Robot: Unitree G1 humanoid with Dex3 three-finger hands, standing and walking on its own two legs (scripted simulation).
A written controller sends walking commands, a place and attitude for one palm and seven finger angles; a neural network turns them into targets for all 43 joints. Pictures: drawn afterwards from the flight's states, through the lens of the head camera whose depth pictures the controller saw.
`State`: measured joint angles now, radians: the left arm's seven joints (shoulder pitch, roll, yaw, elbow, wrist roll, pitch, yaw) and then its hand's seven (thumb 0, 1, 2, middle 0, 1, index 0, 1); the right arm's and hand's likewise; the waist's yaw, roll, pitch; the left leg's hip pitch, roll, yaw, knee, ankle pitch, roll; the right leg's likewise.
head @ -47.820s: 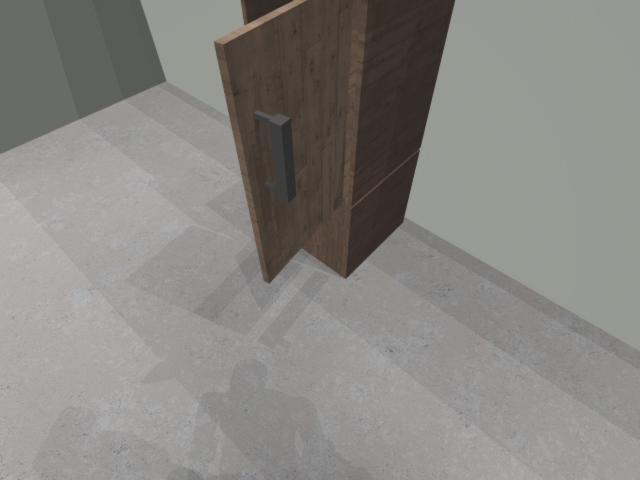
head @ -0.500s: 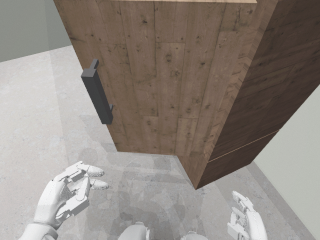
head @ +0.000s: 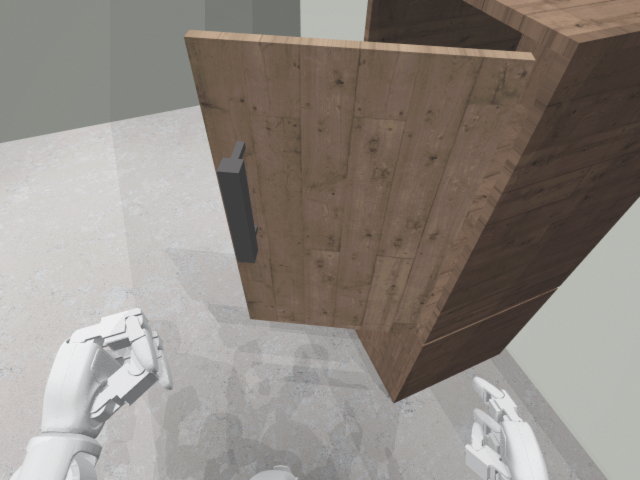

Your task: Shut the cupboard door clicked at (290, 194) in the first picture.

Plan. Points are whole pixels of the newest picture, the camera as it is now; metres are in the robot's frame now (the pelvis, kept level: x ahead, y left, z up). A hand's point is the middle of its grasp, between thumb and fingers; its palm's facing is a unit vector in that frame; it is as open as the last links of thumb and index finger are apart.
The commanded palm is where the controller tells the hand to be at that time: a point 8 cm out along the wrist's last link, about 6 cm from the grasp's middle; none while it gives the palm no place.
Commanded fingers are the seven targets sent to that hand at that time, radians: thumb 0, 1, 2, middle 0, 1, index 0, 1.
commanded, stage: raise the hand and make a fist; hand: left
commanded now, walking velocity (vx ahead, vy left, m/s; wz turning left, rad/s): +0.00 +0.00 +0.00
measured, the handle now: (243, 205) +0.45 +0.14 +0.09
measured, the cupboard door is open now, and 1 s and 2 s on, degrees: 61 61 61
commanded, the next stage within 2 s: bring the fist close to the handle in 0.64 s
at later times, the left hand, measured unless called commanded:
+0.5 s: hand (168, 357) +0.23 +0.18 +0.08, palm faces -0.04 -1.00 -0.02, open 3.2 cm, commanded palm +0.21 +0.24 +0.10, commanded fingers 0.00 0.90 0.90 -1.30 -1.50 -1.30 -1.50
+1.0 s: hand (185, 320) +0.27 +0.17 +0.10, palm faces -0.01 -1.00 -0.03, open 3.1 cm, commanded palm +0.24 +0.22 +0.10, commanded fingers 0.00 0.90 0.90 -1.30 -1.50 -1.30 -1.50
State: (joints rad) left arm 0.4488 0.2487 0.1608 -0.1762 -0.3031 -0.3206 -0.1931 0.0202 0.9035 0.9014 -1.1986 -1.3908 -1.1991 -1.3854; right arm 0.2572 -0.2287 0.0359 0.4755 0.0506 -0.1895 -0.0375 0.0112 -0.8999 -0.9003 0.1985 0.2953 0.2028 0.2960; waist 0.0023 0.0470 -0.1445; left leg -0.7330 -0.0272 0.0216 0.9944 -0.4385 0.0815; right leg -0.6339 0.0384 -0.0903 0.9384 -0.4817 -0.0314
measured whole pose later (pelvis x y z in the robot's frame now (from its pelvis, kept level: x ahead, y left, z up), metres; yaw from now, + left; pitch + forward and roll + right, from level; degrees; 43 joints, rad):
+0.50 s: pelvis +0.01 +0.00 +0.02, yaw +0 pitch +8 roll -2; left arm 0.39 0.26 0.13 -0.10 -0.28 -0.20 -0.23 0.02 0.91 0.90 -1.30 -1.50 -1.30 -1.50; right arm 0.29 -0.26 0.04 0.53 0.04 -0.22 -0.04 0.01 -0.90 -0.90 0.20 0.30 0.20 0.30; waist -0.01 0.03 -0.10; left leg -0.62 -0.04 0.04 0.88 -0.40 0.09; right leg -0.53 0.03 -0.07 0.83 -0.45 -0.02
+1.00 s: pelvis +0.01 -0.01 +0.01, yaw +1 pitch +9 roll -2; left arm 0.21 0.25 0.15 -0.03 -0.28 -0.26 -0.21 0.02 0.90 0.90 -1.30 -1.50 -1.30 -1.50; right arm 0.25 -0.25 0.05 0.55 0.04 -0.19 -0.03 0.01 -0.90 -0.90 0.20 0.30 0.20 0.30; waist -0.01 0.04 -0.10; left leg -0.66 -0.03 0.01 0.92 -0.41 0.07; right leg -0.56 0.04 -0.10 0.87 -0.46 -0.04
